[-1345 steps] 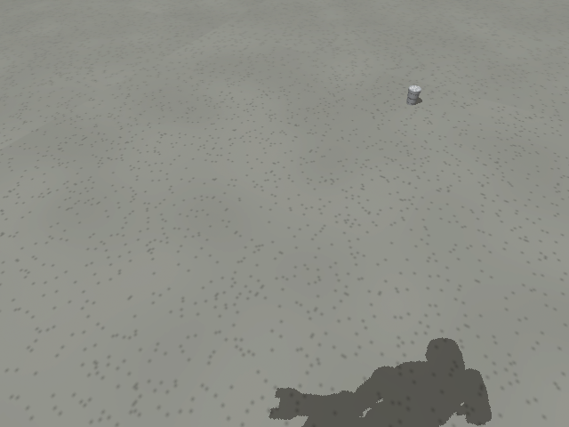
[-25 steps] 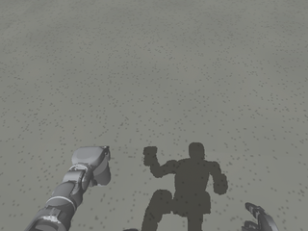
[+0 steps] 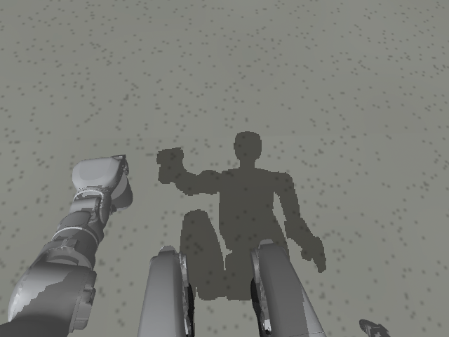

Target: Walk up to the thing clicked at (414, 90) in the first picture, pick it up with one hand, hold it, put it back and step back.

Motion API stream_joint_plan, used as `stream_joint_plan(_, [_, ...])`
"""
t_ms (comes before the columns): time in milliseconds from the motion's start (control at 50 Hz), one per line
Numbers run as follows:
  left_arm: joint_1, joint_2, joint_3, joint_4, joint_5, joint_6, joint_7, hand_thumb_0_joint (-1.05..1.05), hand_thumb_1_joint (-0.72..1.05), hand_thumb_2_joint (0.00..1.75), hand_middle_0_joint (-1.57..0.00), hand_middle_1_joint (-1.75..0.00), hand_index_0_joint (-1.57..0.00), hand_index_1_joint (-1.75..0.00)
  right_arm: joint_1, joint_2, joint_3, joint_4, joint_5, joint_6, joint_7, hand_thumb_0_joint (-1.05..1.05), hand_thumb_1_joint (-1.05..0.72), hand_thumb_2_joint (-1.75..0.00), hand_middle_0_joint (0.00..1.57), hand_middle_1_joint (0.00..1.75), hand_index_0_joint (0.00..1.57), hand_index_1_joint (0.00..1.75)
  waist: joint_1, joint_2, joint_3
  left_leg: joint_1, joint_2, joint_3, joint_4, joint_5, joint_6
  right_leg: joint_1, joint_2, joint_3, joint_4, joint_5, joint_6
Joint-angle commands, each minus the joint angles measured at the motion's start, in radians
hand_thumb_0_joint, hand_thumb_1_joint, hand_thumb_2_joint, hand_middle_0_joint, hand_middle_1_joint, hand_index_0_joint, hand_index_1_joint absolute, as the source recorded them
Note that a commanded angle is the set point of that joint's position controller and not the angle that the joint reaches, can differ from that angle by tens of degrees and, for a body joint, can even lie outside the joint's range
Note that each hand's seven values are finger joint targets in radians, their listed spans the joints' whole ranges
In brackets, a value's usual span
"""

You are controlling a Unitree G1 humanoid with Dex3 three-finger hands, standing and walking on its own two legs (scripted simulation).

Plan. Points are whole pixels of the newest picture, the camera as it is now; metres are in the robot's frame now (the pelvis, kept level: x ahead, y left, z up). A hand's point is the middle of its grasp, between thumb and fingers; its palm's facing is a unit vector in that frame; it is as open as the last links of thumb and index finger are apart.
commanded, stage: crouch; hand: left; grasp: from above
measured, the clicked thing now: (115, 192) +0.41 +0.23 -0.18
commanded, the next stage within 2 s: lower in 1.02 s
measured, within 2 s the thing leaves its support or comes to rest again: rests again in 1.90 s
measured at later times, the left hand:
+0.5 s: hand (126, 201) +0.42 +0.24 -0.30, palm faces -0.44 -0.03 -0.90, open 9.8 cm
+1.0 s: hand (133, 205) +0.43 +0.23 -0.36, palm faces -0.45 -0.04 -0.89, open 9.8 cm
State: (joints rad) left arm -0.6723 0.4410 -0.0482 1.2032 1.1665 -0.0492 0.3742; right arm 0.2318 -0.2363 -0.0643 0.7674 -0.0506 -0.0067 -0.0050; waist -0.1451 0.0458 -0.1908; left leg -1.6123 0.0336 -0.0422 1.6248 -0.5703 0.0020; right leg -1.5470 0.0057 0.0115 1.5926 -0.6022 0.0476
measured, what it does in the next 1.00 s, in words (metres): lowers itself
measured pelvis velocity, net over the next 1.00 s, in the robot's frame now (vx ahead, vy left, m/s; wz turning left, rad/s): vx -0.02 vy -0.01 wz -0.07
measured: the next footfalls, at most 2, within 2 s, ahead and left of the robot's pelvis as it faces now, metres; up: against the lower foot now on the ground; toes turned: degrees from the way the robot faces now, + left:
none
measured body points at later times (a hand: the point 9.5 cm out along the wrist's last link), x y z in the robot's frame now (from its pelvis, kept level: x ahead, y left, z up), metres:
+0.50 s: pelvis -0.01 -0.01 -0.12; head +0.22 +0.03 +0.26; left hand +0.44 +0.23 -0.25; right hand +0.06 -0.29 -0.24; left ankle +0.07 +0.12 -0.53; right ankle +0.06 -0.15 -0.53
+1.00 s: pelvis -0.02 -0.01 -0.19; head +0.21 +0.03 +0.19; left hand +0.45 +0.23 -0.31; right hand +0.02 -0.29 -0.31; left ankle +0.07 +0.12 -0.53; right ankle +0.06 -0.15 -0.53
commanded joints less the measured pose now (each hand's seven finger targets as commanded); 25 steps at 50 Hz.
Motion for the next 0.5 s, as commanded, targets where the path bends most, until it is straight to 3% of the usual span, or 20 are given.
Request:
stream_joint_plan(0, [-0.355,0.253,0.064,-0.146,-0.004,-0.016,0.037,0.00,0.53,0.96,-0.87,-0.95,-0.90,-0.92,0.091,-0.214,-0.062,-0.080,-0.014,-0.041,-0.008,0.00,-0.90,-0.90,0.20,0.30,0.20,0.30,0.001,0.116,-0.587,0.391,-0.023,-0.031,-0.137,0.062,0.001,0.058,0.018,-0.083,-0.085,0.102,-0.087])
stream_joint_plan(60, [-0.403,0.277,0.073,-0.147,0.008,-0.046,0.044,0.00,0.53,0.94,-0.88,-0.90,-0.91,-0.88,0.098,-0.216,-0.058,-0.066,-0.019,-0.052,-0.004,0.00,-0.90,-0.90,0.20,0.30,0.20,0.30,-0.018,0.113,-0.589,0.340,-0.025,-0.038,-0.083,-0.015,0.006,-0.015,0.017,-0.086,-0.050,0.048,-0.085])
stream_joint_plan(100, [-0.411,0.297,0.082,-0.150,0.013,-0.064,0.055,0.00,0.54,0.94,-0.88,-0.92,-0.91,-0.89,0.104,-0.212,-0.047,-0.061,-0.023,-0.061,0.004,0.00,-0.90,-0.90,0.20,0.30,0.20,0.30,-0.020,0.128,-0.619,0.312,-0.030,-0.024,-0.040,-0.011,0.009,-0.031,0.016,-0.085,-0.025,0.054,-0.084])
stream_joint_plan(160, [-0.434,0.329,0.110,-0.159,0.023,-0.079,0.083,0.00,0.53,0.97,-0.90,-0.90,-0.92,-0.88,0.118,-0.218,-0.043,-0.044,-0.033,-0.072,0.014,0.00,-0.90,-0.90,0.20,0.30,0.20,0.30,-0.016,0.155,-0.695,0.324,-0.031,-0.020,0.022,0.054,0.007,-0.066,0.016,-0.090,0.028,0.098,-0.083])
stream_joint_plan(180, [-0.448,0.304,0.097,-0.166,0.028,-0.083,0.090,0.00,0.53,0.98,-0.89,-0.91,-0.92,-0.89,0.121,-0.215,-0.042,-0.037,-0.039,-0.075,0.018,0.00,-0.90,-0.90,0.20,0.30,0.20,0.30,-0.027,0.174,-0.690,0.319,-0.029,-0.020,0.042,0.074,0.006,-0.085,0.014,-0.092,0.045,0.114,-0.081])
stream_joint_plan(220, [-0.453,0.321,0.101,-0.131,0.043,-0.085,0.104,0.00,0.52,0.97,-0.90,-0.90,-0.92,-0.88,0.123,-0.214,-0.036,-0.029,-0.043,-0.077,0.028,0.00,-0.91,-0.90,0.20,0.30,0.20,0.30,-0.024,0.176,-0.685,0.297,-0.028,-0.012,0.080,0.097,0.008,-0.101,0.018,-0.094,0.066,0.134,-0.082])
stream_joint_plan(240, [-0.459,0.327,0.110,-0.103,0.047,-0.085,0.111,0.00,0.53,0.97,-0.90,-0.89,-0.92,-0.88,0.126,-0.216,-0.035,-0.024,-0.047,-0.080,0.033,0.00,-0.91,-0.90,0.20,0.30,0.20,0.30,-0.038,0.174,-0.667,0.268,-0.029,-0.011,0.101,0.102,0.009,-0.119,0.014,-0.094,0.079,0.142,-0.079])
stream_joint_plan(260, [-0.472,0.352,0.123,-0.103,0.051,-0.085,0.118,0.00,0.52,0.98,-0.90,-0.88,-0.92,-0.87,0.121,-0.215,-0.031,-0.024,-0.048,-0.079,0.036,0.00,-0.91,-0.90,0.20,0.30,0.20,0.30,-0.026,0.173,-0.671,0.247,-0.029,-0.006,0.113,0.097,0.011,-0.123,0.019,-0.095,0.092,0.141,-0.081])
stream_joint_plan(320, [-0.485,0.328,0.114,-0.070,0.062,-0.076,0.128,0.00,0.53,0.98,-0.91,-0.90,-0.93,-0.88,0.122,-0.214,-0.026,-0.020,-0.061,-0.084,0.052,0.00,-0.91,-0.90,0.20,0.30,0.20,0.30,-0.037,0.216,-0.664,0.238,-0.027,0.002,0.162,0.150,0.008,-0.152,0.016,-0.096,0.135,0.181,-0.081])
stream_joint_plan(360, [-0.465,0.345,0.128,-0.047,0.067,-0.071,0.130,0.00,0.55,0.99,-0.92,-0.91,-0.94,-0.89,0.125,-0.219,-0.027,-0.022,-0.065,-0.085,0.061,0.00,-0.91,-0.90,0.20,0.30,0.20,0.30,-0.033,0.215,-0.663,0.238,-0.024,-0.003,0.180,0.161,0.006,-0.171,0.017,-0.103,0.159,0.187,-0.081])
stream_joint_plan(400, [-0.449,0.325,0.117,-0.027,0.056,-0.067,0.123,0.00,0.56,0.98,-0.93,-0.89,-0.94,-0.88,0.109,-0.211,-0.025,-0.029,-0.066,-0.086,0.072,0.00,-0.91,-0.90,0.20,0.30,0.20,0.30,-0.027,0.224,-0.639,0.204,-0.023,0.004,0.197,0.152,0.009,-0.174,0.024,-0.104,0.172,0.187,-0.082])
stream_joint_plan(480, [-0.454,0.350,0.134,-0.023,0.044,-0.063,0.108,0.00,0.56,0.97,-0.92,-0.91,-0.94,-0.89,0.112,-0.219,-0.028,-0.033,-0.070,-0.085,0.085,0.00,-0.91,-0.90,0.20,0.30,0.20,0.30,-0.032,0.213,-0.654,0.166,-0.020,0.007,0.245,0.154,0.013,-0.178,0.028,-0.108,0.207,0.196,-0.078])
